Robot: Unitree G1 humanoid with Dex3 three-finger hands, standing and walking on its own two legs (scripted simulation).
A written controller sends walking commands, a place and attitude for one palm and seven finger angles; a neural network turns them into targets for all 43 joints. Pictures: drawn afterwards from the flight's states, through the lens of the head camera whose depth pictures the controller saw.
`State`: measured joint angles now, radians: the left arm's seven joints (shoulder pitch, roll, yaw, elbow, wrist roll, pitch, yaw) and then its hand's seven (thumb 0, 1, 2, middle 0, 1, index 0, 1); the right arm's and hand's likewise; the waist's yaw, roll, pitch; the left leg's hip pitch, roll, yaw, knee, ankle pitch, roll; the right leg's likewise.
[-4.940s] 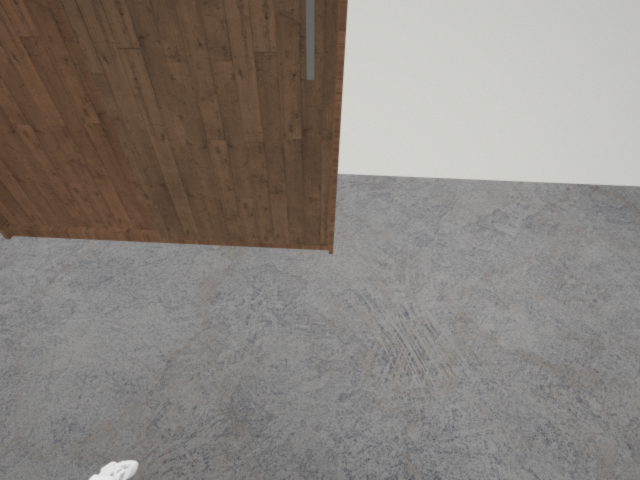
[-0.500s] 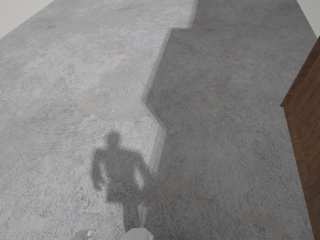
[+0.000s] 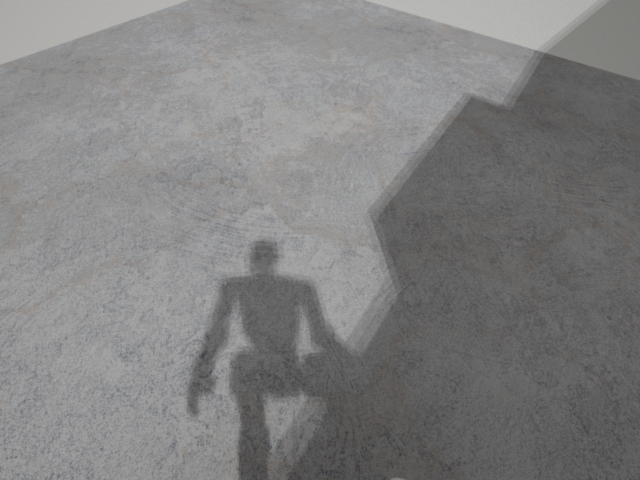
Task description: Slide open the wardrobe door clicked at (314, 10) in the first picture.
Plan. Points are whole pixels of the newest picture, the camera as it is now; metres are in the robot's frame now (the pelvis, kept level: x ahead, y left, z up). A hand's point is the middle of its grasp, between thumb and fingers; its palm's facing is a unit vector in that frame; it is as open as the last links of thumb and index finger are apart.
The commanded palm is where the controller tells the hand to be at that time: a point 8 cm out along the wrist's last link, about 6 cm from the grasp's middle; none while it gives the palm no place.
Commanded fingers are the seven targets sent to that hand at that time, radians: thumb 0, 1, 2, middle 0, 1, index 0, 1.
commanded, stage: walk to a spot facing it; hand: right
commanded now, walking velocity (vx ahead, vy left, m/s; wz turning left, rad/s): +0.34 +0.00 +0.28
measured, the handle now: out of the picture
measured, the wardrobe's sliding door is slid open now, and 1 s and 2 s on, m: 0.00 0.00 0.00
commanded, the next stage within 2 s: turn to face it in 0.28 s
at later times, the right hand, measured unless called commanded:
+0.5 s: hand (483, 464) +0.21 -0.25 -0.19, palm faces -0.11 +0.98 -0.15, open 7.4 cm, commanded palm none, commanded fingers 0.00 -0.90 -0.90 0.20 0.30 0.20 0.30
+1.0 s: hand (449, 375) +0.32 -0.20 -0.14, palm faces +0.09 +0.97 -0.22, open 7.4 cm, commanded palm none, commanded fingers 0.00 -0.90 -0.90 0.20 0.30 0.20 0.30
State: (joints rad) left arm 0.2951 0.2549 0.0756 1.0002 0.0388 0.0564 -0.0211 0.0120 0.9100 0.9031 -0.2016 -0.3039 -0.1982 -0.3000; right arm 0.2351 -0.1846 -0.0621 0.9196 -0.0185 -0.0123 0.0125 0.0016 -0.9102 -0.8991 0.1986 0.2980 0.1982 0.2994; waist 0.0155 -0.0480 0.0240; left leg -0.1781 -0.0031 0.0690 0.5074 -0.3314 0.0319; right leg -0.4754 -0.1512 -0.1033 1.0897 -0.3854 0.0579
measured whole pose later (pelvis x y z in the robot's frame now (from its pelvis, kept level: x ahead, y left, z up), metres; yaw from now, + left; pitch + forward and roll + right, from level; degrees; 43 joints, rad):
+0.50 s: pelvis +0.17 -0.06 +0.00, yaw +10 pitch -2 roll +2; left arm 0.19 0.14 0.02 0.96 0.02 -0.06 0.02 0.00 0.91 0.90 -0.20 -0.30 -0.20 -0.30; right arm 0.29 -0.22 -0.07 1.06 -0.02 0.00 0.01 0.01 -0.91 -0.90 0.20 0.30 0.20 0.30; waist -0.01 0.04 0.07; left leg -0.41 0.04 0.03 1.19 -0.38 0.00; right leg -0.31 -0.07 -0.19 0.55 -0.22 -0.07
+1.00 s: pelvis +0.21 -0.02 +0.00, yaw -6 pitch +0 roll -1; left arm 0.32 0.18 0.09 1.02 0.02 0.05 -0.01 0.01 0.91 0.90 -0.20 -0.30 -0.20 -0.30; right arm 0.12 -0.13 -0.04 0.93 -0.02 0.01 -0.03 0.00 -0.91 -0.90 0.20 0.30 0.20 0.30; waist 0.07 -0.05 0.03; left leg -0.24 0.04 0.11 0.52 -0.28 0.02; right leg -0.43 0.04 -0.01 0.84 -0.44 0.02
